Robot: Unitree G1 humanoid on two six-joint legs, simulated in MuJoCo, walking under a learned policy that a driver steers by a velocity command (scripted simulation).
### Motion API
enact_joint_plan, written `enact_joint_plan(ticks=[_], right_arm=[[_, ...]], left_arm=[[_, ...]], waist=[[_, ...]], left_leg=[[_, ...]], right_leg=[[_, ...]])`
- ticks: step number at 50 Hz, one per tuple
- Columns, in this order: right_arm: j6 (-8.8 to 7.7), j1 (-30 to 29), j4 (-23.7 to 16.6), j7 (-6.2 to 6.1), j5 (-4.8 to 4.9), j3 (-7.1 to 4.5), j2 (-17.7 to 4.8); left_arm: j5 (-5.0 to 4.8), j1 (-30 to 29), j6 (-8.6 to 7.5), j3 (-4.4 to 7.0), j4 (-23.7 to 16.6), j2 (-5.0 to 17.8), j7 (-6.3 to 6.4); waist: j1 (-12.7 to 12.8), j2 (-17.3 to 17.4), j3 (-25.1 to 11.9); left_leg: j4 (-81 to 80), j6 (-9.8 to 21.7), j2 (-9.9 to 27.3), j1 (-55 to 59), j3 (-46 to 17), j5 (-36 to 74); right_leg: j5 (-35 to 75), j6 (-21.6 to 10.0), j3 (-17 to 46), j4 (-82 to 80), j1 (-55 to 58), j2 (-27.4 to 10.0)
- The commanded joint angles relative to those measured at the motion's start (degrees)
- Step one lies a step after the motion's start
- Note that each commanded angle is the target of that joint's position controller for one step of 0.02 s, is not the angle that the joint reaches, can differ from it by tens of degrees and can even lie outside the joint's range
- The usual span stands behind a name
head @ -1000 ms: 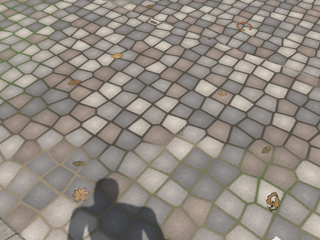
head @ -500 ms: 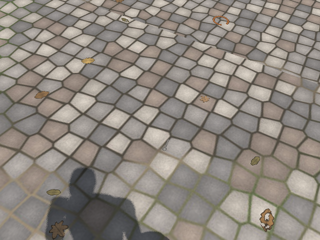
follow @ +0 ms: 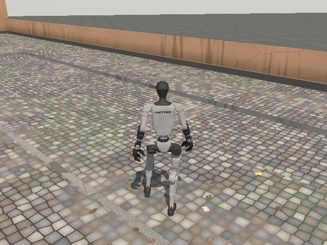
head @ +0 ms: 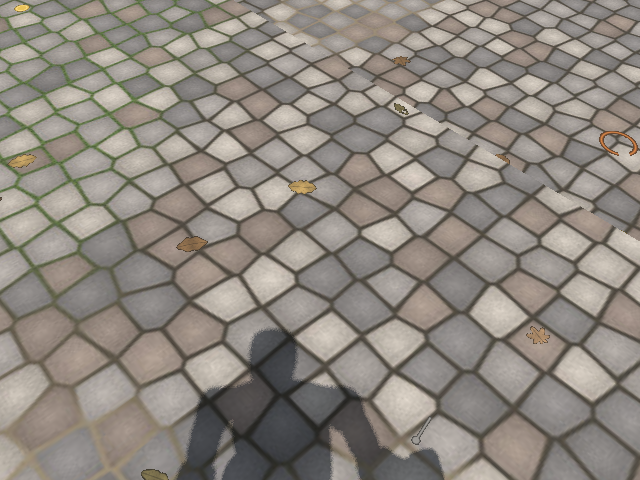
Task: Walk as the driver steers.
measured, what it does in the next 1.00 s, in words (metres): walks ahead, turning left: left foot, then right foot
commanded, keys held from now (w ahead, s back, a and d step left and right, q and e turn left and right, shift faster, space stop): w+q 0.40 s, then w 0.52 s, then no key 0.08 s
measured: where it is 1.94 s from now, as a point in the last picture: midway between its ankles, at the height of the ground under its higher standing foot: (280, 372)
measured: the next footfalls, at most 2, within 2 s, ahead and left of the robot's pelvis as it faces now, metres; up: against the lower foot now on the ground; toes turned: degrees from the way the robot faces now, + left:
left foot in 0.18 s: +0.28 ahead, +0.13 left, +0.00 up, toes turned +9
right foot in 0.66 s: +0.61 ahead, +0.00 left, +0.00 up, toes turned +19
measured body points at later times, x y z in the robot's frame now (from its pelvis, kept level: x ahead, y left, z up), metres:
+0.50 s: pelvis +0.30 +0.06 +0.00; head +0.32 +0.09 +0.45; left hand +0.43 +0.36 -0.09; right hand +0.42 -0.20 -0.11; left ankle +0.24 +0.12 -0.74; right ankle +0.51 -0.08 -0.68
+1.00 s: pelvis +0.58 +0.08 +0.01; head +0.61 +0.08 +0.46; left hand +0.50 +0.34 -0.12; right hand +0.84 -0.09 -0.10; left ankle +0.66 +0.30 -0.68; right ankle +0.58 -0.01 -0.74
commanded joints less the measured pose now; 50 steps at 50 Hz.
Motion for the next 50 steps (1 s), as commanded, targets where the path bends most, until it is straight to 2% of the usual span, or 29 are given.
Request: enact_joint_plan(ticks=[1, 3, 5, 7, 8, 9, 10, 11, 12, 13, 14, 16, 18, 20, 24, 28, 31, 32, 33, 34, 35, 36, 37, 38, 39, 40, 43, 46, 50], right_arm=[[-0.68, -7.4, -5.8, 1.44, -0.17, 0.64, -0.7], [-0.64, -10.1, -8.0, 2.33, -0.05, 0.83, -0.7], [-0.6, -10.1, -9.8, 3.19, 0.17, 0.45, -1.7], [-0.31, -4.6, -9.9, 3.6, 0.33, -0.97, -4.6], [-0.23, 2.8, -8.6, 3.44, 0.56, -2.44, -7.3], [0.05, 12.6, -6.4, 2.44, 0.58, -4.64, -11.6], [0.4, 15.6, -5.6, 1.24, 0.54, -5.97, -18.0], [-0.26, 16.5, -7.3, 1.35, -0.21, -5.07, -16.6], [-0.74, 15.6, -6.9, 1.3, -0.99, -3.94, -12.4], [-1.22, 11.7, -7.5, 1.19, -0.6, -3.3, -9.8], [-1.43, 6.9, -8.8, 1.3, -0.42, -2.69, -7.9], [-1.46, 3.2, -10.3, 0.96, -0.93, -1.88, -6.1], [-1.57, 4.0, -10.4, 0.34, -0.46, -2.25, -7.9], [-1.49, 5.9, -10.3, -0.55, -0.35, -2.79, -9.8], [-1.06, 9.6, -9.2, -1.16, -0.24, -2.45, -9.0], [-1.13, 13.0, -7.2, -0.96, -0.12, -2.19, -8.8], [-0.54, 12.9, -6.7, -1.36, -0.42, -2.44, -9.6], [-0.3, 11.9, -7.0, -1.42, -0.46, -2.38, -9.7], [-0.15, 11.2, -7.5, -1.33, -0.76, -1.85, -8.5], [-0.04, 11.2, -8.8, -1.31, -1.55, -0.83, -6.6], [-0.97, 20.6, -8.6, -1.02, -0.02, 0.38, -1.9], [-1.49, 19.2, -7.8, -1.02, 0.65, -0.02, -6.1], [-1.76, 12.3, -9.2, -0.9, 1.07, -0.83, -9.4], [-1.93, 7.9, -10.4, -1.02, 0.38, -0.64, -9.0], [-2.08, 5.8, -11.0, -1.03, -0.56, -0.78, -8.4], [-1.92, 6.4, -11.1, -0.96, -0.86, -0.99, -7.8], [-1.2, 7.8, -10.8, -0.9, -0.72, -0.51, -5.1], [-1.14, 2.4, -12.7, -0.98, -1.09, 0.03, -4.1], [-1.77, -3.3, -13.6, -0.4, -1.18, 0.73, -2.4]], left_arm=[[-0.63, 0.4, 0.07, 1.57, -2.7, 9.0, 0.88], [-1.01, 2.2, 1.19, 1.86, -2.3, 9.6, 0.92], [-1.23, 1.3, 2.18, 2.23, -3.1, 10.7, 1.08], [-1.27, -0.5, 3.07, 2.75, -4.3, 12.5, 1.55], [-1.36, -1.7, 3.47, 2.85, -5.0, 13.0, 1.71], [-1.38, -2.4, 3.27, 2.57, -6.0, 12.7, 1.76], [0.67, 2.6, 1.83, 0.2, -8.5, 4.3, 0.65], [-1.33, 0.4, -1.18, -0.28, -10.7, 5.2, -0.41], [-3.54, -7.1, -3.05, 0.91, -12.6, 9.1, -1.08], [-3.72, -9.1, -3.76, 0.71, -13.4, 8.8, -1.07], [-2.49, -8.9, -3.62, 1.0, -12.6, 8.6, -0.59], [-1.17, -7.0, -1.84, 1.89, -12.5, 9.2, -0.44], [-0.29, -7.2, -0.55, 1.78, -13.4, 7.5, -0.3], [0.1, -11.7, -0.07, 1.42, -15.3, 6.5, 0.01], [-0.49, -19.2, -0.48, 0.34, -17.0, 4.4, -0.74], [-1.16, -23.2, -1.21, 0.71, -18.9, 6.7, -1.69], [-1.1, -21.1, -1.92, 1.33, -19.0, 8.6, -2.22], [-1.01, -17.3, -2.11, 1.85, -18.1, 9.5, -2.17], [-0.63, -10.4, -2.25, 2.84, -16.1, 11.4, -1.95], [-0.05, -0.6, -2.22, 3.52, -14.8, 14.2, -1.75], [-0.1, 5.6, -1.49, 4.89, -12.2, 18.2, -2.18], [-1.82, 5.7, -1.33, 3.47, -12.0, 12.7, -2.58], [-1.96, 1.5, -1.09, 2.58, -12.9, 9.7, -2.41], [-1.19, -2.6, -0.62, 2.09, -14.0, 9.0, -2.26], [-0.68, -4.7, -0.46, 1.7, -14.1, 8.0, -2.32], [-0.15, -5.5, -0.63, 1.26, -14.1, 7.1, -2.29], [-0.8, -4.2, -0.92, 1.37, -12.9, 7.8, -2.16], [-1.16, -2.5, -0.52, 1.96, -11.8, 10.0, -1.42], [-1.32, -0.2, 0.7, 1.66, -10.3, 10.2, -0.68]], waist=[[0.9, -1.9, 6.4], [1.5, -2.0, 6.8], [0.0, -3.6, 5.4], [-4.0, -6.8, 0.4], [-8.3, -7.1, -3.8], [-13.2, -4.4, -8.8], [-8.4, 10.5, -14.1], [-8.5, 9.6, -23.1], [-10.7, 4.9, -16.8], [-8.6, 1.3, -10.5], [-5.5, -3.0, -6.3], [-2.0, -2.2, -3.8], [-1.2, -1.7, -2.6], [-2.1, -0.8, -0.9], [-6.1, 2.7, -0.2], [-7.7, 3.8, 1.0], [-5.8, 5.2, 1.1], [-3.5, 5.4, -0.4], [-0.3, 4.3, -5.2], [3.4, -0.6, -13.7], [0.4, -19.1, -20.5], [2.0, -15.7, -18.2], [2.6, -9.8, -9.3], [1.3, -4.6, -5.1], [0.1, -3.5, -1.7], [-1.5, -5.0, -1.5], [-2.8, -6.7, -1.6], [-1.7, -5.2, -0.3], [-0.1, -5.9, -0.2]], left_leg=[[-5.9, 0.4, -0.2, -1.4, 3.1, 1.9], [-8.1, 1.2, -0.9, -3.4, 4.9, -2.2], [-9.7, 2.8, -3.2, 0.2, 7.9, -7.8], [-8.8, 5.1, -7.6, 10.5, 11.4, -13.4], [-11.0, 6.9, -10.0, 20.9, 11.8, -12.7], [-15.1, 9.7, -9.0, 37.7, 6.3, -10.5], [-15.8, 18.1, 6.3, 58.7, -21.0, -11.8], [-27.4, 25.6, 14.4, 67.7, -46.8, -18.7], [-29.1, 21.1, 11.9, 64.7, -38.6, -16.4], [-28.8, 18.4, 9.3, 56.2, -29.4, -11.8], [-29.5, 16.4, 6.7, 46.6, -22.8, -5.7], [-31.9, 15.1, 3.6, 35.8, -17.1, 0.4], [-33.2, 15.4, 2.5, 30.9, -14.0, 4.6], [-33.9, 14.7, 0.9, 28.0, -11.3, 5.1], [-33.2, 10.5, -2.2, 26.5, -6.7, -1.8], [-30.3, 9.7, 1.9, 33.6, -10.9, -5.6], [-26.4, 8.6, 5.0, 39.6, -13.6, 0.4], [-22.6, 7.6, 3.9, 40.2, -12.8, 8.0], [-14.2, 6.3, 0.7, 38.9, -10.5, 14.3], [1.5, 4.2, -3.2, 30.6, -7.1, 4.5], [22.0, -0.4, -12.3, 8.1, -2.6, -26.9], [28.8, -0.2, -10.5, -0.5, -7.4, -36.1], [30.2, 0.2, -7.7, -3.9, -6.8, -31.3], [28.0, 0.3, -4.7, -2.2, -3.9, -26.5], [24.3, 0.1, -3.0, -0.9, -2.9, -23.5], [21.5, 0.1, -1.3, 2.3, -2.8, -21.5], [15.5, -1.0, -0.2, 4.3, -0.9, -19.9], [6.3, -2.5, 0.5, 1.5, 0.3, -12.7], [-8.5, -2.9, -3.2, 9.4, 3.8, -0.4]], right_leg=[[19.3, -6.2, 3.4, -4.8, -1.9, -18.0], [24.0, -6.0, 2.3, -1.7, 3.7, -19.5], [37.5, -4.9, 0.4, 3.3, 6.1, -20.2], [57.6, -3.6, -1.1, 14.1, 6.4, -20.0], [60.4, -2.5, -1.8, 24.5, 3.5, -18.9], [49.7, -0.1, -2.1, 39.6, -6.9, -16.5], [-0.8, 3.3, -0.3, 61.1, -31.6, -7.2], [-20.5, 3.6, 13.6, 72.7, -43.6, 0.3], [-15.6, 1.7, 18.0, 72.5, -49.8, -3.8], [-10.2, 0.6, 17.6, 67.5, -49.5, -6.6], [-7.3, 1.0, 17.1, 62.0, -45.4, -8.8], [-4.6, 2.4, 17.0, 55.9, -37.8, -10.7], [-2.6, 4.5, 15.6, 50.3, -36.4, -10.5], [3.3, 6.2, 14.5, 42.0, -37.0, -9.4], [20.3, 6.0, 12.6, 23.8, -31.7, -6.3], [19.9, 3.6, 14.0, 18.4, -32.9, -6.0], [12.6, 0.9, 13.7, 16.5, -31.9, -5.6], [11.4, -0.4, 12.3, 14.9, -27.0, -4.3], [12.9, -2.3, 12.2, 15.0, -17.0, -4.6], [13.7, -6.0, 21.7, 16.6, -1.5, -13.0], [1.3, -15.6, 47.9, 11.5, 18.7, -24.9], [-12.0, -14.9, 56.6, 5.8, 18.9, -25.6], [-12.9, -12.1, 48.3, 4.9, 11.6, -23.7], [-7.3, -10.4, 41.2, 4.1, 3.7, -21.3], [-0.5, -10.5, 36.9, 2.7, -2.7, -19.5], [4.6, -9.9, 33.4, 1.7, -6.0, -17.7], [13.1, -10.8, 27.2, -1.0, -8.9, -15.9], [18.0, -10.9, 23.3, -3.0, -8.5, -15.7], [35.6, -7.3, 14.3, 0.1, -10.1, -11.6]])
